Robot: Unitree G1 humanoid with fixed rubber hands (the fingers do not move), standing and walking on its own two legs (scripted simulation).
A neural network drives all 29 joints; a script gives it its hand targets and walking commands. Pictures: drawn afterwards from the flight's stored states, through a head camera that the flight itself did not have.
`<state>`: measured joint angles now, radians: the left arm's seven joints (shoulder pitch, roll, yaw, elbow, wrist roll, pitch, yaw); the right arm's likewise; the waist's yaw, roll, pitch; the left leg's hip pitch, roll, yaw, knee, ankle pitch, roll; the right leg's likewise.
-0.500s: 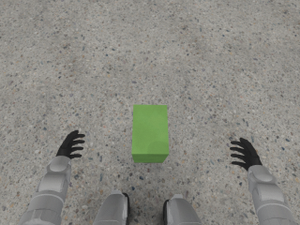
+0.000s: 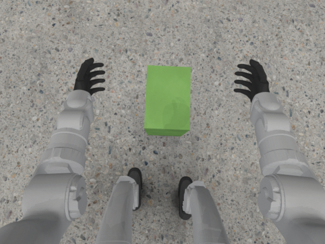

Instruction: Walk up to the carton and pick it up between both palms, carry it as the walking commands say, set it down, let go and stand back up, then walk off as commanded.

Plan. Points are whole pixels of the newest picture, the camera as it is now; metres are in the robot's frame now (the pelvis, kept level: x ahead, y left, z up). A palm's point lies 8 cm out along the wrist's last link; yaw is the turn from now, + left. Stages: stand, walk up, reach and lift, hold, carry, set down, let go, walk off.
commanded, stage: reach and lift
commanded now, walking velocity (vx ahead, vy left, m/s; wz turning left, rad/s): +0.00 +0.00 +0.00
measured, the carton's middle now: (166, 105) +0.53 -0.01 -0.54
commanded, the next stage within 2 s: none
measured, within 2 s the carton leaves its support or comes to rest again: neither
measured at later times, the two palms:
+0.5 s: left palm (105, 74) +0.51 +0.17 -0.15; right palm (235, 76) +0.52 -0.18 -0.15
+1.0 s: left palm (116, 92) +0.51 +0.17 -0.31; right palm (218, 93) +0.52 -0.18 -0.30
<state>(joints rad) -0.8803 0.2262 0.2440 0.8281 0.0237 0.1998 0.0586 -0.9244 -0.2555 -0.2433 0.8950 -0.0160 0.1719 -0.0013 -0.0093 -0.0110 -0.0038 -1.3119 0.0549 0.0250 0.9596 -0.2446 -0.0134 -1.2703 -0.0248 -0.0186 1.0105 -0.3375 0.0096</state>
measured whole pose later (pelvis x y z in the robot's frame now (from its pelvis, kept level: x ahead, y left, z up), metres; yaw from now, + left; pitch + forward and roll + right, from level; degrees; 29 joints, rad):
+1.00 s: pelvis -0.02 +0.00 -0.17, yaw -1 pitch +49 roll +1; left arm -1.24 0.23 0.28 0.90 -0.01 0.13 0.14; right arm -1.29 -0.28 -0.22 0.97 0.05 0.12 -0.11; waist 0.01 -0.02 0.00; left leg -2.07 0.04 -0.02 1.65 -0.44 -0.03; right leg -2.03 -0.01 0.02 1.71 -0.54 0.01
